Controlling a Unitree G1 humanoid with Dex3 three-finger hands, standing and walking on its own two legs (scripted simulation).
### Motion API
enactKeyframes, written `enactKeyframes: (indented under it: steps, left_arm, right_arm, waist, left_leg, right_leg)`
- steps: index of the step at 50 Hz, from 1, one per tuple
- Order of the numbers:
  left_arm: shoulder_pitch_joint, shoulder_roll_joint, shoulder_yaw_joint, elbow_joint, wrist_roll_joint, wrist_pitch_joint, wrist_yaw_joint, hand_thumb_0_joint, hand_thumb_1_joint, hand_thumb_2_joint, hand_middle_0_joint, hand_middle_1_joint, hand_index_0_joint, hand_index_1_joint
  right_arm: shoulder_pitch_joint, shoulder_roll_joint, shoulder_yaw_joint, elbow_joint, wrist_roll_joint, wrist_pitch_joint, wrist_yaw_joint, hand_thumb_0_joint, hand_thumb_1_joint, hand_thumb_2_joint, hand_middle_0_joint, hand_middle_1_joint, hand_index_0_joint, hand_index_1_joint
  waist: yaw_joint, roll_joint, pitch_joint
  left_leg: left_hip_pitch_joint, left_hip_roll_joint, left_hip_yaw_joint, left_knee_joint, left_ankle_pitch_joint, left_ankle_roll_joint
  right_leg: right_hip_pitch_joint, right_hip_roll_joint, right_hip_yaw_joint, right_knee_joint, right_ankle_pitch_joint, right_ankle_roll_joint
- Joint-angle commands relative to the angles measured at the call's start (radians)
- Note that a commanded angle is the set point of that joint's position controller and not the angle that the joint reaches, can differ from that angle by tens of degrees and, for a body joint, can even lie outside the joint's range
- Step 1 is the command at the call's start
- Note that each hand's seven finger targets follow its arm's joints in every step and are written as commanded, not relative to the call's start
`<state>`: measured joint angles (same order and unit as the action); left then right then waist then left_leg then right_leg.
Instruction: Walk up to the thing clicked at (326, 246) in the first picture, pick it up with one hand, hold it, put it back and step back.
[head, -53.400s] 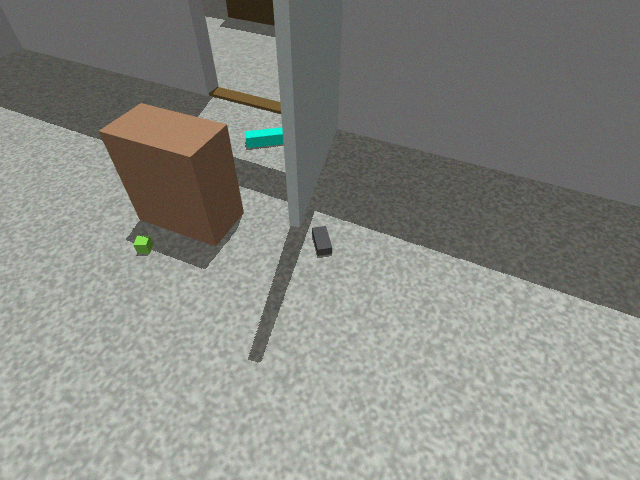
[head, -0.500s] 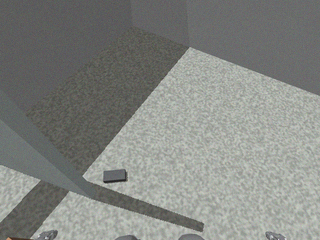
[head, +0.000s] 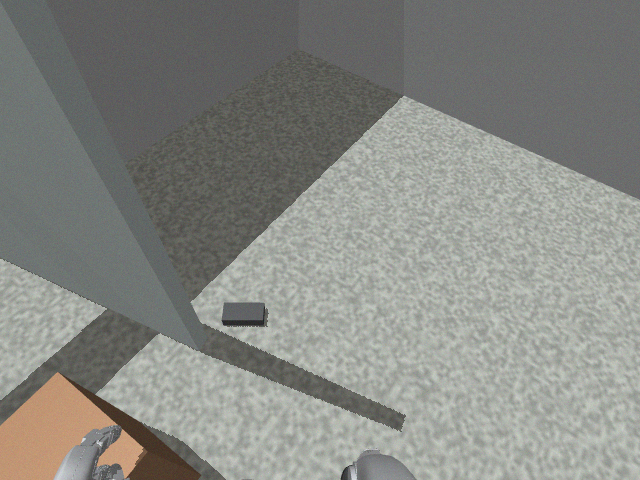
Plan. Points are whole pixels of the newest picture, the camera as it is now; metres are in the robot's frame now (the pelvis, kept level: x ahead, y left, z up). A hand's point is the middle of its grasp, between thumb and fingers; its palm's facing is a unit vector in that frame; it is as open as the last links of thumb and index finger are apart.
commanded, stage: step back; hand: left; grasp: from above
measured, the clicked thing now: (243, 313) +0.65 +0.23 -0.74
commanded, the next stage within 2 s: none
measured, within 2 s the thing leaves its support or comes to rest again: neither
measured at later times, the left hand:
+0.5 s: hand out of the picture -0.09 +0.21 -0.12, palm faces -0.06 -0.91 -0.41, open 7.4 cm
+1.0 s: hand out of the picture -0.22 +0.22 -0.14, palm faces +0.01 -0.93 -0.36, open 7.4 cm
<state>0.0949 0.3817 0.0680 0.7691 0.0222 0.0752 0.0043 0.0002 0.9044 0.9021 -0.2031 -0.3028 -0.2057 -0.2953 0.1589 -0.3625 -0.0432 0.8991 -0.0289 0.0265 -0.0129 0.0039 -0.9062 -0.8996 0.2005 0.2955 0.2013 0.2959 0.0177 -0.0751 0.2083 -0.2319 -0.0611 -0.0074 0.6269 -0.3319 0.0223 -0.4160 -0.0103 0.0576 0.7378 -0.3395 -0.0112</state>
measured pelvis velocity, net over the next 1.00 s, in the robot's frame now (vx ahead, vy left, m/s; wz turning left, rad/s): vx -0.33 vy -0.05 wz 0.01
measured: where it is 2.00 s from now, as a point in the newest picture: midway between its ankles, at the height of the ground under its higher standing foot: outside the picture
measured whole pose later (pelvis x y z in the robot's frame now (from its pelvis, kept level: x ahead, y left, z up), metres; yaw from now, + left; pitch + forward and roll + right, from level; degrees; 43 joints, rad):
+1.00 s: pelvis -0.33 -0.05 +0.01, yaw +1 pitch -1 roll -1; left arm 0.14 0.39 0.07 0.82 0.01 0.08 0.01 0.00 0.91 0.90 -0.20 -0.30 -0.21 -0.30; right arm 0.15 -0.36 -0.04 0.85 -0.04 0.04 -0.01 0.01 -0.90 -0.90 0.21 0.30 0.21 0.30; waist 0.01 -0.03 0.15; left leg -0.32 0.02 -0.01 0.57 -0.23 0.02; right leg -0.40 0.08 0.13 1.13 -0.51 0.01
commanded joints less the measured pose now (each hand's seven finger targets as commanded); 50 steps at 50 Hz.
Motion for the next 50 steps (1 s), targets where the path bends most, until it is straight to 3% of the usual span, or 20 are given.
enactKeyframes:
  steps: [1, 3, 4, 12, 15, 17, 18, 19, 20, 21, 24, 25, 32, 35, 37, 38, 39, 40, 44, 50]
  left_arm:
    - [-0.017, 0.22, 0.076, -0.077, 0.006, -0.02, 0.024, 0.0, 0.9, 0.9, -0.2, -0.3, -0.2, -0.3]
    - [0.081, 0.189, 0.074, -0.035, -0.016, -0.021, 0.017, 0.0, 0.9, 0.9, -0.2, -0.3, -0.2, -0.3]
    - [0.11, 0.188, 0.076, -0.027, -0.015, -0.02, 0.013, 0.0, 0.9, 0.9, -0.2, -0.3, -0.2, -0.3]
    - [0.094, 0.171, 0.064, -0.039, -0.003, -0.036, 0.012, 0.0, 0.9, 0.9, -0.2, -0.3, -0.2, -0.3]
    - [0.166, 0.169, 0.062, 0.003, -0.002, -0.046, 0.009, 0.0, 0.9, 0.9, -0.2, -0.3, -0.2, -0.3]
    - [0.265, 0.17, 0.072, 0.062, 0.004, -0.05, 0.004, 0.0, 0.9, 0.9, -0.2, -0.3, -0.2, -0.3]
    - [0.268, 0.196, 0.077, 0.066, 0.016, -0.054, 0.006, 0.0, 0.9, 0.9, -0.2, -0.3, -0.2, -0.3]
    - [0.253, 0.279, 0.1, 0.047, 0.03, -0.058, 0.003, 0.0, 0.9, 0.9, -0.2, -0.3, -0.2, -0.3]
    - [0.141, 0.39, 0.119, -0.005, 0.028, -0.047, 0.0, 0.0, 0.9, 0.9, -0.2, -0.3, -0.2, -0.3]
    - [0.041, 0.404, 0.12, -0.045, 0.025, -0.049, 0.006, 0.0, 0.9, 0.9, -0.2, -0.3, -0.2, -0.3]
    - [-0.083, 0.236, 0.081, -0.07, 0.019, -0.057, 0.013, 0.0, 0.9, 0.9, -0.2, -0.3, -0.2, -0.3]
    - [-0.065, 0.217, 0.085, -0.063, 0.021, -0.056, 0.016, 0.0, 0.9, 0.9, -0.2, -0.3, -0.2, -0.3]
    - [0.099, 0.21, 0.082, -0.066, 0.021, -0.044, 0.034, 0.0, 0.9, 0.9, -0.2, -0.3, -0.2, -0.3]
    - [0.043, 0.225, 0.077, -0.081, 0.006, -0.031, 0.034, 0.0, 0.9, 0.9, -0.2, -0.3, -0.2, -0.3]
    - [0.031, 0.211, 0.056, -0.09, -0.002, -0.016, 0.024, 0.0, 0.9, 0.9, -0.2, -0.3, -0.2, -0.3]
    - [0.04, 0.179, 0.048, -0.099, -0.007, -0.015, 0.019, 0.0, 0.9, 0.9, -0.2, -0.3, -0.2, -0.3]
    - [-0.005, 0.179, 0.049, -0.109, -0.014, -0.018, 0.026, 0.0, 0.9, 0.9, -0.2, -0.3, -0.2, -0.3]
    - [-0.078, 0.21, 0.07, -0.108, 0.0, -0.018, 0.038, 0.0, 0.9, 0.9, -0.2, -0.3, -0.2, -0.3]
    - [0.066, 0.191, 0.061, -0.03, -0.021, -0.013, 0.022, 0.0, 0.9, 0.9, -0.2, -0.3, -0.2, -0.3]
    - [0.073, 0.164, 0.04, -0.016, -0.006, -0.054, 0.025, 0.0, 0.9, 0.9, -0.2, -0.3, -0.2, -0.3]
  right_arm:
    - [-0.049, -0.357, -0.092, -0.109, -0.012, -0.038, -0.019, 0.0, -0.9, -0.9, 0.2, 0.3, 0.2, 0.3]
    - [-0.102, -0.266, -0.062, -0.126, -0.018, -0.039, -0.02, 0.0, -0.9, -0.9, 0.2, 0.3, 0.2, 0.3]
    - [-0.092, -0.252, -0.062, -0.126, -0.011, -0.039, -0.02, 0.0, -0.9, -0.9, 0.2, 0.3, 0.2, 0.3]
    - [0.027, -0.268, -0.079, -0.128, 0.001, -0.026, -0.021, 0.0, -0.9, -0.9, 0.2, 0.3, 0.2, 0.3]
    - [-0.024, -0.286, -0.081, -0.144, -0.001, -0.01, -0.015, 0.0, -0.9, -0.9, 0.2, 0.3, 0.2, 0.3]
    - [-0.065, -0.298, -0.083, -0.155, 0.009, 0.006, -0.012, 0.0, -0.9, -0.9, 0.2, 0.3, 0.2, 0.3]
    - [-0.083, -0.267, -0.073, -0.16, 0.019, 0.011, -0.008, 0.0, -0.9, -0.9, 0.2, 0.3, 0.2, 0.3]
    - [-0.073, -0.213, -0.058, -0.175, 0.025, 0.012, -0.008, 0.0, -0.9, -0.9, 0.2, 0.3, 0.2, 0.3]
    - [-0.109, -0.202, -0.065, -0.186, 0.027, 0.013, -0.027, 0.0, -0.9, -0.9, 0.2, 0.3, 0.2, 0.3]
    - [-0.083, -0.257, -0.088, -0.165, 0.023, 0.018, -0.034, 0.0, -0.9, -0.9, 0.2, 0.3, 0.2, 0.3]
    - [0.036, -0.239, -0.07, -0.09, 0.029, 0.01, -0.018, 0.0, -0.9, -0.9, 0.2, 0.3, 0.2, 0.3]
    - [0.055, -0.211, -0.057, -0.085, 0.03, 0.003, -0.021, 0.0, -0.9, -0.9, 0.2, 0.3, 0.2, 0.3]
    - [0.039, -0.194, -0.042, -0.111, 0.011, -0.02, -0.028, 0.0, -0.9, -0.9, 0.2, 0.3, 0.2, 0.3]
    - [0.138, -0.195, -0.052, -0.075, 0.002, -0.022, -0.024, 0.0, -0.9, -0.9, 0.2, 0.3, 0.2, 0.3]
    - [0.171, -0.213, -0.066, -0.051, -0.003, -0.02, -0.021, 0.0, -0.9, -0.9, 0.2, 0.3, 0.2, 0.3]
    - [0.154, -0.283, -0.084, -0.06, -0.016, -0.019, -0.02, 0.0, -0.9, -0.9, 0.2, 0.3, 0.2, 0.3]
    - [0.075, -0.375, -0.097, -0.092, -0.022, -0.011, -0.008, 0.0, -0.9, -0.9, 0.2, 0.3, 0.2, 0.3]
    - [0.064, -0.414, -0.105, -0.107, -0.023, -0.014, -0.009, 0.0, -0.9, -0.9, 0.2, 0.3, 0.2, 0.3]
    - [-0.068, -0.255, -0.059, -0.134, -0.018, -0.022, -0.026, 0.0, -0.9, -0.9, 0.2, 0.3, 0.2, 0.3]
    - [0.024, -0.248, -0.07, -0.12, -0.007, -0.004, -0.013, 0.0, -0.9, -0.9, 0.2, 0.3, 0.2, 0.3]
  waist:
    - [-0.036, 0.25, -0.164]
    - [0.032, 0.189, -0.172]
    - [0.035, 0.193, -0.174]
    - [-0.061, 0.259, -0.281]
    - [-0.036, 0.301, -0.318]
    - [0.018, 0.278, -0.331]
    - [0.029, 0.214, -0.299]
    - [0.027, -0.037, -0.252]
    - [0.055, -0.237, -0.18]
    - [0.031, -0.253, -0.088]
    - [-0.067, -0.068, -0.081]
    - [-0.057, -0.097, -0.116]
    - [0.054, -0.141, -0.257]
    - [0.005, -0.136, -0.321]
    - [-0.016, -0.047, -0.311]
    - [-0.006, 0.133, -0.311]
    - [-0.011, 0.311, -0.259]
    - [-0.074, 0.344, -0.224]
    - [0.037, 0.171, -0.186]
    - [-0.042, 0.26, -0.264]
  left_leg:
    - [-0.153, 0.47, -0.467, -0.334, 0.307, 0.286]
    - [-0.037, 0.299, -0.232, -0.251, 0.476, 0.181]
    - [-0.012, 0.277, -0.203, -0.244, 0.458, 0.164]
    - [0.229, 0.322, -0.218, -0.162, 0.482, 0.223]
    - [0.164, 0.304, -0.197, -0.113, 0.442, 0.192]
    - [0.028, 0.278, -0.166, -0.064, 0.347, 0.143]
    - [-0.081, 0.226, -0.151, -0.017, 0.211, 0.093]
    - [-0.282, 0.065, -0.116, 0.141, -0.033, 0.021]
    - [-0.267, -0.044, -0.077, 0.382, -0.278, -0.026]
    - [-0.184, 0.013, -0.162, 0.548, -0.277, -0.032]
    - [-0.235, -0.07, -0.171, 0.585, -0.103, -0.025]
    - [-0.259, -0.079, -0.154, 0.574, -0.091, -0.033]
    - [-0.268, 0.003, -0.069, 0.226, -0.22, -0.058]
    - [-0.102, 0.047, -0.031, -0.089, -0.061, -0.02]
    - [0.038, 0.058, -0.045, -0.261, 0.188, 0.004]
    - [0.113, 0.229, -0.282, -0.258, 0.29, 0.067]
    - [0.083, 0.396, -0.451, -0.28, 0.423, 0.192]
    - [-0.12, 0.49, -0.566, -0.318, 0.397, 0.306]
    - [-0.058, 0.287, -0.194, -0.202, 0.567, 0.185]
    - [0.202, 0.288, -0.186, -0.137, 0.447, 0.219]
  right_leg:
    - [0.005, 0.094, 0.145, 0.5, -0.248, 0.001]
    - [-0.071, 0.129, 0.163, 0.548, -0.166, -0.011]
    - [-0.087, 0.141, 0.154, 0.556, -0.136, -0.009]
    - [-0.036, 0.056, 0.071, 0.175, -0.191, 0.062]
    - [0.1, 0.025, -0.004, -0.089, -0.125, 0.039]
    - [0.274, 0.029, -0.054, -0.325, 0.082, 0.008]
    - [0.303, 0.004, 0.008, -0.344, 0.119, -0.013]
    - [0.302, -0.159, 0.303, -0.388, 0.054, -0.068]
    - [0.013, -0.368, 0.495, -0.496, -0.054, -0.242]
    - [-0.201, -0.433, 0.586, -0.558, -0.143, -0.288]
    - [-0.03, -0.184, 0.161, -0.39, 0.145, -0.142]
    - [0.052, -0.155, 0.114, -0.361, 0.224, -0.128]
    - [0.417, -0.258, 0.182, -0.245, 0.492, -0.205]
    - [0.394, -0.249, 0.153, -0.139, 0.549, -0.162]
    - [0.249, -0.181, 0.106, -0.082, 0.396, -0.093]
    - [0.073, -0.086, 0.039, 0.024, 0.178, -0.041]
    - [-0.082, 0.073, -0.076, 0.197, -0.24, -0.004]
    - [-0.001, 0.056, 0.062, 0.4, -0.343, 0.009]
    - [-0.054, 0.121, 0.119, 0.58, -0.161, -0.007]
    - [-0.033, 0.041, 0.02, 0.128, -0.183, 0.047]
